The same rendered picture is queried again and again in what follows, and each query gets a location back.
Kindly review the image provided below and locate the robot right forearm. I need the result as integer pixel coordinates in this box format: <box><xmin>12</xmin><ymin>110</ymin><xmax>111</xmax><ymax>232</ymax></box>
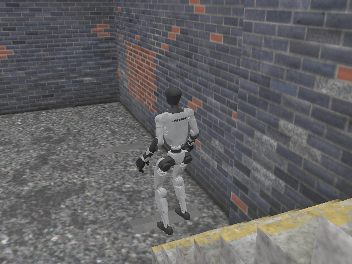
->
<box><xmin>188</xmin><ymin>134</ymin><xmax>199</xmax><ymax>146</ymax></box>

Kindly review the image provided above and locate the robot right foot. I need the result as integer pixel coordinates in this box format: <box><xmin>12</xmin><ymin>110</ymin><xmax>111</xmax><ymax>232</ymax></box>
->
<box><xmin>175</xmin><ymin>207</ymin><xmax>190</xmax><ymax>220</ymax></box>

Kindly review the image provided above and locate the left robot hand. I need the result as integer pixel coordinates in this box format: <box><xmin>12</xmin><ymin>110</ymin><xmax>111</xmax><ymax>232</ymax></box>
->
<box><xmin>136</xmin><ymin>158</ymin><xmax>149</xmax><ymax>173</ymax></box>

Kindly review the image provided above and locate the right robot hand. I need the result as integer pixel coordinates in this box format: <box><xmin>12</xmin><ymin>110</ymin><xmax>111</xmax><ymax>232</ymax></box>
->
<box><xmin>181</xmin><ymin>142</ymin><xmax>194</xmax><ymax>152</ymax></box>

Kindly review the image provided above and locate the robot head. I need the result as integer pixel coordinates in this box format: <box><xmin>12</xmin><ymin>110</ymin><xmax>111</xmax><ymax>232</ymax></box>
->
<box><xmin>165</xmin><ymin>87</ymin><xmax>184</xmax><ymax>114</ymax></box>

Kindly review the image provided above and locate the left robot upper arm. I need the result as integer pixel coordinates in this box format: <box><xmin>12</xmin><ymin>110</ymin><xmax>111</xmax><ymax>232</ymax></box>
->
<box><xmin>155</xmin><ymin>113</ymin><xmax>167</xmax><ymax>146</ymax></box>

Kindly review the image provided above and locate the right robot upper arm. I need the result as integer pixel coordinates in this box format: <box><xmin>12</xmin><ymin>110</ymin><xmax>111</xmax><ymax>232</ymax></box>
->
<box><xmin>185</xmin><ymin>108</ymin><xmax>199</xmax><ymax>136</ymax></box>

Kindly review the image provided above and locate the robot left forearm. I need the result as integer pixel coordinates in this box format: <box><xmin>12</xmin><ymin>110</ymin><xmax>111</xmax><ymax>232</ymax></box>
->
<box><xmin>141</xmin><ymin>138</ymin><xmax>158</xmax><ymax>162</ymax></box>

